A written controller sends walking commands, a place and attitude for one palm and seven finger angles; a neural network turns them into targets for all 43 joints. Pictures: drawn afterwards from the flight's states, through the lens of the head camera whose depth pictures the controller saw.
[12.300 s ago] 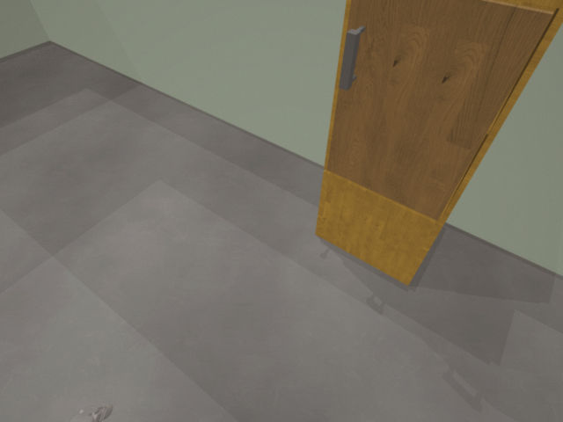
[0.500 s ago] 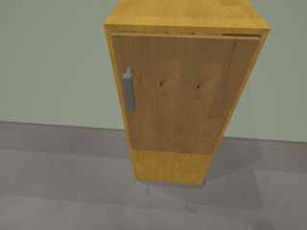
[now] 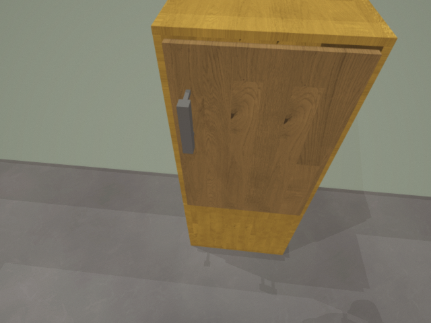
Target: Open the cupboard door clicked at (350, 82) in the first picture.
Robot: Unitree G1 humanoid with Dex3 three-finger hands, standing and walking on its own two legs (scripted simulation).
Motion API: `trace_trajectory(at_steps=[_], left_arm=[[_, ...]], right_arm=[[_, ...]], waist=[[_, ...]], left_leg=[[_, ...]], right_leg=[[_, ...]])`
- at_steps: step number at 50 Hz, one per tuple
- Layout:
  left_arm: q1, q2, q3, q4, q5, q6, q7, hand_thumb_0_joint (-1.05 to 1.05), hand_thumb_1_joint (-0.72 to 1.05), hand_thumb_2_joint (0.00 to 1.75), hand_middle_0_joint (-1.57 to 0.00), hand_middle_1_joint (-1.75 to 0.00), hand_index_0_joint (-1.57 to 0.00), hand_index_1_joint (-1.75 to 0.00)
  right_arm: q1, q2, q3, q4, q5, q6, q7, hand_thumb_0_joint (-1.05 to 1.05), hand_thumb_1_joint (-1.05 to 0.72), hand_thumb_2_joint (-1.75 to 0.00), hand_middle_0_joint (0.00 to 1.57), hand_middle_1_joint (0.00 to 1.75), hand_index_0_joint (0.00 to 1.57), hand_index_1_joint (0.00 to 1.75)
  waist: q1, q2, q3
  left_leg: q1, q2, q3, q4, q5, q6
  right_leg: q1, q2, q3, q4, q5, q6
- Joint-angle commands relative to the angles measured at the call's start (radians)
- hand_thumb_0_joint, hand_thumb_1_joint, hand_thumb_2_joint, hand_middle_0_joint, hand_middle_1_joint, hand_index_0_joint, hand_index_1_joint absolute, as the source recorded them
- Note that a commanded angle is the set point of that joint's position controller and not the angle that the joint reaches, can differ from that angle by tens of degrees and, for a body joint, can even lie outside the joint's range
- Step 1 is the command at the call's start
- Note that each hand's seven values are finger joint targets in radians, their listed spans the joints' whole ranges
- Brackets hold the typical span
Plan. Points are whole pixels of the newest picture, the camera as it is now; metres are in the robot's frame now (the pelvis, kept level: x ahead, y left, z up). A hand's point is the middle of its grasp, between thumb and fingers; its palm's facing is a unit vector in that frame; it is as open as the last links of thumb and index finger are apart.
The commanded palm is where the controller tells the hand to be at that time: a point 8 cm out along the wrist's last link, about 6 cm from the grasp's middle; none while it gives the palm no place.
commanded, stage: look again from close up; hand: left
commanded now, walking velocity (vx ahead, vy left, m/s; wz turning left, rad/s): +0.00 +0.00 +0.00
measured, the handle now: (188, 122) +0.52 +0.10 +0.08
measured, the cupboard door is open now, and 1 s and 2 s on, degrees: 0 0 0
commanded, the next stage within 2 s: raise the hand with hooked fingers in 0.44 s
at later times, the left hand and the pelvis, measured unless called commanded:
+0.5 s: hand out of the picture +0.06 +0.19 -0.16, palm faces -0.01 -0.96 -0.28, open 7.4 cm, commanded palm none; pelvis +0.00 -0.02 +0.00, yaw +0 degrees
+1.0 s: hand (104, 311) +0.15 +0.21 -0.05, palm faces +0.02 -1.00 +0.02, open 8.8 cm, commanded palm +0.13 +0.26 -0.02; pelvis -0.05 -0.03 -0.08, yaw +3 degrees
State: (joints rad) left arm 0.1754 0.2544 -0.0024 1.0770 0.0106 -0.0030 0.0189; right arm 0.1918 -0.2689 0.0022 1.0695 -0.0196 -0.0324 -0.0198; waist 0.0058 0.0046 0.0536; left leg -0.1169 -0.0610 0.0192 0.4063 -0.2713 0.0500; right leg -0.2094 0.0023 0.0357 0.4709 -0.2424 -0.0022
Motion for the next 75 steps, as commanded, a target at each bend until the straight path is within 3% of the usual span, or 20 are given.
trace_trajectory(at_steps=[1, 26, 27, 28, 29, 30, 31, 32, 33, 34, 37, 40, 42, 45, 48, 51, 54, 60, 66, 75], left_arm=[[-0.01, 0.166, 0.027, -0.054, 0.002, -0.025, 0.004, 0.0, 0.9, 0.9, -0.2, -0.3, -0.2, -0.3], [-0.018, 0.173, 0.029, -0.046, 0.0, -0.034, 0.002, 0.0, 0.9, 0.9, -0.2, -0.3, -0.2, -0.3], [0.153, 0.095, 0.026, -0.004, 0.001, -0.05, 0.05, 0.0, 0.9, 0.9, -0.2, -0.3, -0.2, -0.3], [-0.645, 0.477, 0.386, -1.432, -0.168, -0.264, 0.04, 0.0, 0.88, 0.89, -0.2, -0.32, -0.2, -0.32], [-0.066, 0.364, 0.337, -1.126, -0.093, -0.228, 0.037, 0.0, 0.85, 0.88, -0.2, -0.33, -0.2, -0.33], [0.162, 0.084, 0.211, -1.004, -0.187, -0.14, 0.026, 0.0, 0.83, 0.87, -0.21, -0.34, -0.21, -0.34], [0.093, 0.044, 0.209, -0.927, -0.193, -0.165, -0.001, 0.0, 0.81, 0.86, -0.21, -0.36, -0.21, -0.36], [0.056, 0.086, 0.261, -0.925, -0.227, -0.235, -0.035, 0.0, 0.78, 0.85, -0.21, -0.37, -0.21, -0.37], [0.142, 0.07, 0.276, -0.83, -0.244, -0.303, -0.085, 0.0, 0.76, 0.84, -0.21, -0.39, -0.21, -0.39], [0.231, 0.03, 0.281, -0.759, -0.268, -0.376, -0.144, 0.0, 0.74, 0.83, -0.21, -0.4, -0.21, -0.4], [0.261, 0.047, 0.305, -0.746, -0.32, -0.597, -0.347, 0.0, 0.67, 0.8, -0.22, -0.45, -0.22, -0.45], [0.183, 0.166, 0.364, -0.765, -0.368, -0.693, -0.551, 0.0, 0.6, 0.77, -0.22, -0.5, -0.22, -0.5], [0.091, 0.249, 0.418, -0.843, -0.43, -0.647, -0.641, 0.0, 0.55, 0.75, -0.22, -0.53, -0.22, -0.53], [-0.046, 0.293, 0.461, -0.998, -0.488, -0.557, -0.634, 0.0, 0.48, 0.72, -0.23, -0.57, -0.23, -0.57], [-0.106, 0.244, 0.396, -1.171, -0.447, -0.52, -0.555, 0.0, 0.41, 0.69, -0.24, -0.62, -0.24, -0.62], [-0.055, 0.251, 0.387, -1.218, -0.397, -0.473, -0.507, 0.0, 0.34, 0.66, -0.24, -0.66, -0.24, -0.66], [-0.002, 0.243, 0.377, -1.158, -0.375, -0.411, -0.495, 0.0, 0.27, 0.63, -0.25, -0.7, -0.25, -0.7], [0.012, 0.287, 0.443, -1.114, -0.416, -0.351, -0.499, 0.0, 0.13, 0.57, -0.25, -0.8, -0.25, -0.8], [-0.027, 0.271, 0.416, -1.137, -0.415, -0.348, -0.49, 0.0, -0.01, 0.51, -0.27, -0.88, -0.27, -0.88], [-0.118, 0.326, 0.436, -1.188, -0.387, -0.297, -0.457, 0.0, -0.22, 0.42, -0.28, -1.02, -0.28, -1.02]], right_arm=[[-0.009, -0.147, -0.024, -0.042, 0.006, -0.017, -0.01, 0.0, -0.9, -0.9, 0.2, 0.3, 0.2, 0.3], [-0.022, -0.137, -0.022, -0.007, 0.007, -0.012, -0.009, 0.0, -0.9, -0.9, 0.2, 0.3, 0.2, 0.3], [-0.053, -0.089, -0.025, -0.06, 0.023, -0.01, -0.004, 0.0, -0.9, -0.9, 0.2, 0.3, 0.2, 0.3], [0.002, -0.171, -0.059, -0.398, 0.063, -0.137, -0.039, 0.0, -0.9, -0.9, 0.2, 0.3, 0.2, 0.3], [-0.072, -0.12, -0.046, -0.394, 0.032, -0.212, -0.079, 0.0, -0.9, -0.9, 0.2, 0.3, 0.2, 0.3], [-0.077, -0.082, -0.044, -0.402, 0.049, -0.235, -0.071, 0.0, -0.9, -0.9, 0.2, 0.3, 0.2, 0.3], [-0.018, -0.086, -0.052, -0.378, 0.056, -0.245, -0.058, 0.0, -0.9, -0.9, 0.2, 0.3, 0.2, 0.3], [-0.037, -0.116, -0.076, -0.426, 0.043, -0.257, -0.055, 0.0, -0.9, -0.9, 0.2, 0.3, 0.2, 0.3], [-0.026, -0.123, -0.084, -0.437, 0.033, -0.264, -0.052, 0.0, -0.9, -0.9, 0.2, 0.3, 0.2, 0.3], [-0.039, -0.118, -0.087, -0.464, 0.03, -0.275, -0.045, 0.0, -0.9, -0.9, 0.2, 0.3, 0.2, 0.3], [-0.049, -0.117, -0.093, -0.547, 0.036, -0.308, -0.012, 0.0, -0.9, -0.9, 0.2, 0.3, 0.2, 0.3], [-0.04, -0.139, -0.089, -0.627, 0.053, -0.33, -0.002, 0.0, -0.9, -0.9, 0.2, 0.3, 0.2, 0.3], [-0.047, -0.149, -0.082, -0.695, 0.067, -0.324, -0.019, 0.0, -0.9, -0.9, 0.2, 0.3, 0.2, 0.3], [-0.043, -0.142, -0.067, -0.725, 0.07, -0.296, -0.048, 0.0, -0.9, -0.9, 0.2, 0.3, 0.2, 0.3], [-0.009, -0.129, -0.058, -0.705, 0.064, -0.29, -0.061, 0.0, -0.9, -0.9, 0.2, 0.3, 0.2, 0.3], [0.011, -0.123, -0.053, -0.68, 0.057, -0.285, -0.065, 0.0, -0.9, -0.9, 0.2, 0.3, 0.2, 0.3], [0.006, -0.123, -0.046, -0.667, 0.062, -0.276, -0.062, 0.0, -0.9, -0.9, 0.2, 0.3, 0.2, 0.3], [-0.008, -0.128, -0.027, -0.689, 0.063, -0.273, -0.063, 0.0, -0.9, -0.9, 0.2, 0.3, 0.2, 0.3], [0.013, -0.136, -0.023, -0.692, 0.065, -0.288, -0.056, 0.0, -0.9, -0.9, 0.2, 0.3, 0.2, 0.3], [0.027, -0.142, -0.019, -0.681, 0.07, -0.285, -0.064, 0.0, -0.9, -0.9, 0.2, 0.3, 0.2, 0.3]], waist=[[-0.003, -0.012, -0.063], [-0.001, -0.012, -0.069], [0.03, -0.007, -0.116], [-0.061, 0.126, -0.559], [0.047, 0.266, -0.448], [0.003, 0.264, -0.277], [-0.046, 0.087, -0.151], [-0.05, -0.029, -0.049], [-0.037, -0.16, -0.064], [-0.012, -0.212, -0.064], [0.039, -0.16, -0.186], [0.026, -0.124, -0.284], [0.023, -0.1, -0.337], [0.02, -0.035, -0.353], [-0.007, 0.078, -0.365], [-0.014, 0.083, -0.396], [-0.023, 0.078, -0.336], [0.012, 0.052, -0.336], [0.003, 0.029, -0.333], [0.006, 0.107, -0.317]], left_leg=[[-0.022, 0.163, -0.118, -0.072, 0.254, -0.004], [-0.017, 0.165, -0.105, -0.079, 0.209, -0.021], [-0.046, 0.169, -0.021, 0.129, 0.209, -0.045], [0.089, 0.023, -0.042, 0.003, 0.393, -0.032], [0.095, 0.05, -0.012, 0.02, 0.508, -0.02], [0.001, 0.055, -0.039, 0.036, 0.463, -0.071], [-0.061, 0.063, -0.04, 0.075, 0.365, -0.056], [-0.167, 0.057, -0.054, 0.127, 0.248, -0.045], [-0.247, 0.051, -0.043, 0.173, 0.151, -0.038], [-0.349, 0.038, -0.04, 0.234, 0.068, -0.037], [-0.535, 0.009, -0.016, 0.399, -0.019, -0.052], [-0.691, 0.003, -0.01, 0.544, -0.098, -0.049], [-0.74, 0.005, 0.003, 0.588, -0.151, -0.034], [-0.711, 0.03, -0.012, 0.6, -0.141, -0.017], [-0.6, 0.045, -0.036, 0.555, -0.092, -0.006], [-0.557, 0.05, -0.056, 0.535, 0.003, -0.009], [-0.547, 0.051, -0.075, 0.482, -0.014, -0.016], [-0.529, 0.047, -0.09, 0.421, -0.03, -0.028], [-0.475, 0.054, -0.103, 0.373, -0.012, -0.035], [-0.362, 0.068, -0.13, 0.311, 0.068, -0.061]], right_leg=[[0.061, -0.104, 0.085, -0.043, 0.233, -0.047], [0.084, -0.115, 0.108, -0.092, 0.269, -0.058], [0.126, -0.182, 0.128, -0.066, 0.656, 0.009], [0.214, -0.069, 0.052, 0.01, 0.575, -0.047], [0.159, -0.026, 0.003, 0.051, 0.365, -0.069], [0.049, -0.023, -0.064, 0.015, 0.213, -0.059], [-0.059, -0.014, -0.086, 0.008, 0.204, -0.034], [-0.15, -0.012, -0.098, 0.033, 0.162, -0.019], [-0.218, -0.009, -0.106, 0.069, 0.076, -0.006], [-0.284, -0.008, -0.098, 0.118, -0.001, -0.003], [-0.339, -0.019, -0.023, 0.274, -0.096, -0.018], [-0.355, -0.056, 0.113, 0.337, -0.181, -0.013], [-0.335, -0.066, 0.175, 0.305, -0.316, -0.003], [-0.343, -0.042, 0.166, 0.299, -0.38, -0.006], [-0.392, -0.002, 0.073, 0.332, -0.294, -0.02], [-0.369, 0.015, 0.015, 0.375, -0.103, -0.025], [-0.39, 0.021, -0.039, 0.358, -0.098, -0.022], [-0.34, 0.025, -0.067, 0.331, -0.137, -0.029], [-0.339, 0.03, -0.094, 0.324, -0.104, -0.029], [-0.309, 0.034, -0.112, 0.303, -0.038, -0.037]])
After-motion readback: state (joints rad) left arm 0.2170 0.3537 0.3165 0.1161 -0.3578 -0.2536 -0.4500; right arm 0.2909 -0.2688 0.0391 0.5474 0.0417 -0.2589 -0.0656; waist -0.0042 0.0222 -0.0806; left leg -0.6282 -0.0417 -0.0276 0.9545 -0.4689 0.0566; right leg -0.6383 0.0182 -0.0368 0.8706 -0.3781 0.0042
